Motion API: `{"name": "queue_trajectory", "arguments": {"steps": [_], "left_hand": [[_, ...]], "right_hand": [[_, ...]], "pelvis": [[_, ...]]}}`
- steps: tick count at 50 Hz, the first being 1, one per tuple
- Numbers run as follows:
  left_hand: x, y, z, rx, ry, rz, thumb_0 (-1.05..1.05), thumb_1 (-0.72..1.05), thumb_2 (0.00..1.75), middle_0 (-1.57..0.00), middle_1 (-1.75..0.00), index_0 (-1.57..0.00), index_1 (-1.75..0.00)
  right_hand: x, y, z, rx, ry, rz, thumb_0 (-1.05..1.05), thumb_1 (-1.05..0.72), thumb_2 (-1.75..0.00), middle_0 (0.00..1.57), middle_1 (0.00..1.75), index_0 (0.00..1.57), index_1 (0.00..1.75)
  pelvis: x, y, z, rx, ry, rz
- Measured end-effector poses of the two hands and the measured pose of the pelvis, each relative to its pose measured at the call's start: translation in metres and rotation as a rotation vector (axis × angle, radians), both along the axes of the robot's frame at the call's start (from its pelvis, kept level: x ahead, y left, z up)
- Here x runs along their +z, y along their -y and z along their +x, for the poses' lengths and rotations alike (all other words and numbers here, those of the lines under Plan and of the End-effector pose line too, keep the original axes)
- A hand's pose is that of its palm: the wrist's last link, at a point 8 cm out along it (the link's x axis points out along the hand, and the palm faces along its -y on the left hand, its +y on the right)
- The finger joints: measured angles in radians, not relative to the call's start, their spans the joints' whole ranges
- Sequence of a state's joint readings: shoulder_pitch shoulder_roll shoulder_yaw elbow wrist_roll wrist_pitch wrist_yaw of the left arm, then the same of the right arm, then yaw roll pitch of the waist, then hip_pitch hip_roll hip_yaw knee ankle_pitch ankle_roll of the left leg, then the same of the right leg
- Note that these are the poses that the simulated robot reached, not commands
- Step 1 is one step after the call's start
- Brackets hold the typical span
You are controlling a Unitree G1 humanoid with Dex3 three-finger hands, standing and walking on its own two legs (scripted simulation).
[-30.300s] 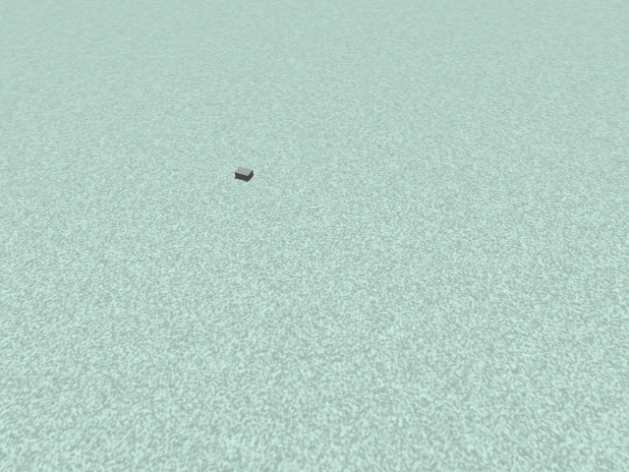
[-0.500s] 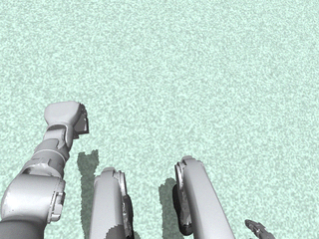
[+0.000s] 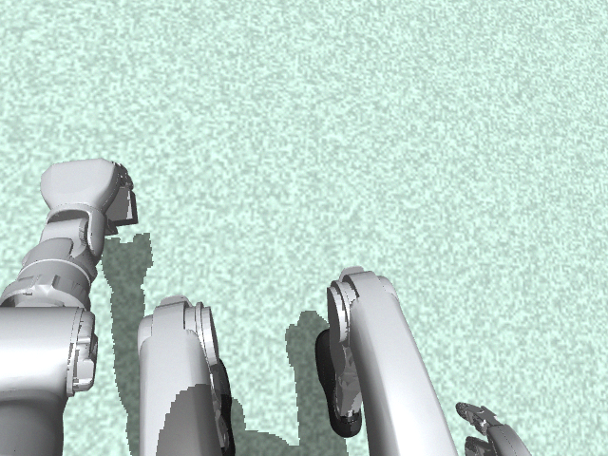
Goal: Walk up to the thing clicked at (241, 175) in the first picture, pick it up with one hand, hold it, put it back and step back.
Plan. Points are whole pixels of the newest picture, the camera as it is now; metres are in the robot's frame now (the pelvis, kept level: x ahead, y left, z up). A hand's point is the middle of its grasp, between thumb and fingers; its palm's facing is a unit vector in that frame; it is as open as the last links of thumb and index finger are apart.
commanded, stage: crouch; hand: left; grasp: from above
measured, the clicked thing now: (106, 209) +0.47 +0.24 -0.21
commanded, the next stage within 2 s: lower in 0.44 s
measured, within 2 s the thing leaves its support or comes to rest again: rests again in 1.80 s
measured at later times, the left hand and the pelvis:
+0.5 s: hand (113, 209) +0.47 +0.24 -0.23, palm faces -0.46 -0.04 -0.89, open 7.6 cm; pelvis -0.01 +0.00 -0.06, yaw -2 degrees
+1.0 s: hand (125, 217) +0.47 +0.24 -0.29, palm faces -0.47 -0.04 -0.88, open 7.6 cm; pelvis +0.00 +0.00 -0.08, yaw -4 degrees
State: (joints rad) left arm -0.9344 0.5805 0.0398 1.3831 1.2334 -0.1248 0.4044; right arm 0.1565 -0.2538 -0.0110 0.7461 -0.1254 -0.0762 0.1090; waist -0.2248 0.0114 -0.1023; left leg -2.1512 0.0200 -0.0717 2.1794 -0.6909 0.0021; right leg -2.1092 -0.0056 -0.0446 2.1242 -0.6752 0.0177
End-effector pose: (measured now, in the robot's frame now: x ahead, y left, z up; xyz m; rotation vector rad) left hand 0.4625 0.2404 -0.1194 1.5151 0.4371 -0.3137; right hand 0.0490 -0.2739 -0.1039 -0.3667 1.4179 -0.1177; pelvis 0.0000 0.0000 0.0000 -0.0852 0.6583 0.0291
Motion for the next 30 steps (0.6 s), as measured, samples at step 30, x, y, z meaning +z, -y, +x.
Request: {"name": "queue_trajectory", "arguments": {"steps": [30], "left_hand": [[-0.063,0.001,0.015,0.011,-0.005,0.010,0.00,0.35,0.12,-0.99,-0.12,-1.00,-0.11]], "right_hand": [[-0.049,-0.002,-0.039,0.017,-0.081,0.019,0.00,-0.90,-0.90,0.20,0.30,0.20,0.30]], "pelvis": [[-0.060,0.002,-0.006,-0.023,0.044,-0.020]]}}
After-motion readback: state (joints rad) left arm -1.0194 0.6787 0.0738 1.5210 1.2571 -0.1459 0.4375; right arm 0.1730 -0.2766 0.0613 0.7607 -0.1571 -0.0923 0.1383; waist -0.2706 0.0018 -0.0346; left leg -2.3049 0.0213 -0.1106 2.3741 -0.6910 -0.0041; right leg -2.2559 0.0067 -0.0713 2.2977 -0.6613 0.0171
